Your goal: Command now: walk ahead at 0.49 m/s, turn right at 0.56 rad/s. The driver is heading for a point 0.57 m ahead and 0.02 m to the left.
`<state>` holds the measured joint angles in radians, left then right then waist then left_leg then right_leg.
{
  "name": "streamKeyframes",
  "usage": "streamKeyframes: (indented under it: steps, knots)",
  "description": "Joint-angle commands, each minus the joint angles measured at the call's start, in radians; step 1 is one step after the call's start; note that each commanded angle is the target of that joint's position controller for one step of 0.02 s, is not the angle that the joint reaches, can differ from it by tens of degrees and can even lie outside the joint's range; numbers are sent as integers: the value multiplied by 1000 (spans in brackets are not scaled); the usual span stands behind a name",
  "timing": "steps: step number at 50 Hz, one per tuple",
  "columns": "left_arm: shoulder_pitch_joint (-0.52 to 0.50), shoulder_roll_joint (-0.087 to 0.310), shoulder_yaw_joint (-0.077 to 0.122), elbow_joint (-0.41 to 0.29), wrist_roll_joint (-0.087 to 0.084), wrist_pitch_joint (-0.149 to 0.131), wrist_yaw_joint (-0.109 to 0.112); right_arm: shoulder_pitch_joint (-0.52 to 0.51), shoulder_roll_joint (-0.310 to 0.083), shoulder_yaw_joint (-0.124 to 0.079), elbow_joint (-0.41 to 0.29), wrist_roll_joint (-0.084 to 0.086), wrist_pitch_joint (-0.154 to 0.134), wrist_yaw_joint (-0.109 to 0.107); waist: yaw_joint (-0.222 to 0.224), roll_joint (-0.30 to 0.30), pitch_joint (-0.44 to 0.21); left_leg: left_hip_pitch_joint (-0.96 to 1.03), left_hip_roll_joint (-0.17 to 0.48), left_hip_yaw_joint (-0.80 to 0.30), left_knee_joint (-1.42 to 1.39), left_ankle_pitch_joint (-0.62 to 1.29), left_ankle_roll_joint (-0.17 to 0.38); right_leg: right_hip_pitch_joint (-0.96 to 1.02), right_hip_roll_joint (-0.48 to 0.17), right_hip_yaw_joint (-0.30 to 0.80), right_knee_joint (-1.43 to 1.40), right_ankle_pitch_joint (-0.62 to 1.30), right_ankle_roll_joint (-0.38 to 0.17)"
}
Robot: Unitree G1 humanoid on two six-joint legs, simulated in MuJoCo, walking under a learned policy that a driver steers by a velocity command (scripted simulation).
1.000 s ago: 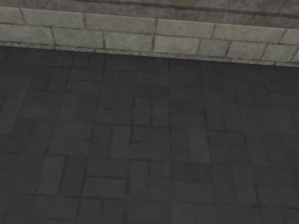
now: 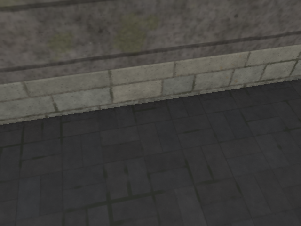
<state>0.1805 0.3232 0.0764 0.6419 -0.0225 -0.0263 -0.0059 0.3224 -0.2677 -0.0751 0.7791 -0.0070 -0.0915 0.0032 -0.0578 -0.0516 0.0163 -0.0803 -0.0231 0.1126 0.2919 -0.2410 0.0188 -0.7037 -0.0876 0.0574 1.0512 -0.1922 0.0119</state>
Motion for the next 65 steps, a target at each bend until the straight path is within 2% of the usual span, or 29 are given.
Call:
streamKeyframes:
  steps: [1, 7, 9, 10, 11, 12, 13, 14, 16, 21, 28, 33, 35, 37, 38, 39, 40, 41, 42, 43, 44, 45, 48, 50, 55, 57, 59, 61, 65]
  knots:
    - [-43, 0, -16, -75, 2, -15, -21, -102, -148, -30, -65, 5, -17, -7, 27, 112, 44, -23, 261, -91, -138, 316, 154, -14, -30, 5, -165, 161, -2]
    - [-176, 30, -11, -140, -1, -16, -54, -31, -224, -48, -16, 33, 8, -10, 5, 108, 58, 112, 296, 19, -57, 533, 103, 84, 30, -99, -390, 114, -78]
    - [-83, 71, 14, -133, 7, -10, -51, -10, -254, -53, -6, 41, 22, -14, 74, 135, -24, 134, 291, 49, 132, 858, 88, 270, 111, -150, -419, 17, -127]
    - [79, 105, 39, -91, 5, -7, -41, -1, -237, -43, 0, 41, 28, -15, 165, 113, -107, 55, 267, 71, 318, 900, 70, 517, 153, -155, -483, 74, -163]
    - [247, 168, 65, -54, 3, 2, -22, 17, -188, -19, -11, 20, 22, -17, 236, 37, -201, -184, 230, 72, 603, 607, 36, 836, 54, 6, -469, 121, -204]
    - [221, 275, 68, -59, 7, -7, -14, 148, -45, 30, -50, -4, 5, 1, 99, -230, -337, -567, 43, 0, 993, -333, -21, 1116, -255, 587, -580, -53, -377]
    - [266, 183, 45, -81, 11, -16, -17, 60, -163, 8, -28, 37, -17, 11, 198, -92, -457, -617, 37, -203, 1111, -346, -11, 1111, -309, 742, -706, -148, -392]
    - [221, 150, 32, -61, 23, -28, -22, -53, -197, -5, -67, 73, -21, 14, 200, -57, -285, -692, 74, -194, 1119, -265, -2, 991, -277, 561, -722, -75, -338]
    - [105, 95, 14, -46, 26, -43, -21, -97, -164, 4, -70, 42, -18, 1, 117, 10, -120, -630, 155, -187, 981, -114, 1, 708, -199, 320, -745, 112, -274]
    - [51, 57, 9, -5, 38, -90, -18, -28, -109, 3, -31, 40, 47, -4, 40, 4, -35, -544, 170, -225, 860, 41, -31, 519, -149, 72, -891, 229, -249]
    - [84, 80, 14, 53, 37, -86, 9, -194, -66, 14, -74, 29, 35, 22, 100, 14, 42, -601, 127, -180, 492, 374, -35, 610, -110, -144, -930, 298, -170]
    - [137, 117, 22, 101, 28, -49, 25, -330, -52, 28, -163, 12, 27, 49, 141, 28, 102, -622, 98, -97, 332, 253, 3, 752, -157, -190, -849, 548, -165]
    - [112, 131, 22, 98, 19, -34, 33, -291, -71, 19, -175, 9, 23, 60, 98, -14, 48, -539, 46, -58, 306, 160, 31, 803, -165, -184, -741, 848, -155]
    - [60, 148, 27, 89, 18, -28, 46, -102, -132, -12, -130, 5, 25, 48, -4, -51, -77, -319, -19, -34, 211, 198, 79, 836, -132, -203, -515, 1070, -107]
    - [62, 144, 26, 83, 18, -27, 50, -6, -178, -31, -119, 1, 18, 30, -63, -18, -139, -100, -6, -83, 122, 383, 118, 735, -85, -211, -335, 941, -63]
    - [120, 67, -6, 55, 57, -43, 42, 62, -276, -48, -110, -23, 24, 3, -43, 171, -291, 323, 211, -337, 286, 928, 207, 399, 9, -213, -26, 290, -19]
    - [217, 13, -39, 81, 59, -64, 19, 31, -271, -31, -124, -61, 28, -12, 14, 327, -474, 580, 462, -734, 244, 1212, 417, 117, 154, -61, 296, -508, 37]
    - [155, 134, -11, 124, 12, -73, -1, 51, -216, -23, -138, -50, 42, -13, -77, 129, -532, 528, 414, -644, 200, 1061, 395, 126, 99, 105, 333, -472, 23]
    - [44, 127, -15, 81, -13, -70, -4, -24, -202, -14, -138, -33, 48, -14, -51, 128, -358, 399, 370, -509, 157, 911, 338, 55, 51, 64, 296, -415, 18]
    - [-13, 102, -23, 74, 7, -61, 3, -86, -165, 2, -132, -13, 54, -13, -17, 48, -212, 234, 318, -431, 108, 825, 289, 37, 17, 15, 213, -347, 31]
    - [-33, 103, -21, 69, 36, -44, 14, -133, -132, 16, -129, -2, 56, -23, 16, 39, -164, 106, 294, -381, 68, 769, 264, 100, -6, 6, 149, -301, 50]
    - [0, 94, -23, 75, 41, -24, 18, -169, -132, 22, -127, -8, 61, -24, 56, 64, -138, -25, 271, -340, 26, 748, 250, 205, -9, -1, 115, -265, 66]
    - [95, 38, -38, 94, 34, -1, 38, -248, -133, 25, -100, -12, 45, -14, 123, 147, -143, -208, 204, -189, 14, 836, 227, 370, 11, -25, -36, -191, 98]
    - [57, 36, -40, 87, 39, 0, 47, -265, -145, 22, -86, -12, 46, -11, 107, 153, -152, -209, 194, -164, 21, 758, 205, 391, 2, -27, -148, -121, 94]
    - [-35, 55, -47, 76, 48, 17, 49, -261, -129, 34, -34, -20, 58, 3, 69, 168, -95, -253, 183, -233, 8, 89, 166, 482, 11, -16, -413, -29, 75]
    - [-47, 59, -50, 80, 60, 6, 47, -246, -71, 58, -6, -17, 56, 8, 78, 136, -56, -269, 133, -243, 49, -79, 90, 559, 20, -10, -610, 42, 48]
    - [-89, 159, -39, 66, 61, 2, 54, -130, -64, 62, 26, -35, 42, 10, -8, -5, -34, -271, 48, -204, 79, -96, 4, 551, -80, 97, -619, 199, -27]
    - [-95, 86, -52, 94, 49, -4, 31, -212, -115, 56, 30, -31, 53, -7, 36, -31, -8, -123, 38, -168, 113, -6, -31, 394, -14, 64, -677, -66, -32]
    - [-51, 70, -63, 154, 46, -36, 7, -206, -116, 59, 57, -20, 65, -23, 45, -29, -45, -107, 59, -177, 119, 81, -14, 483, 15, 33, -647, 110, -3]
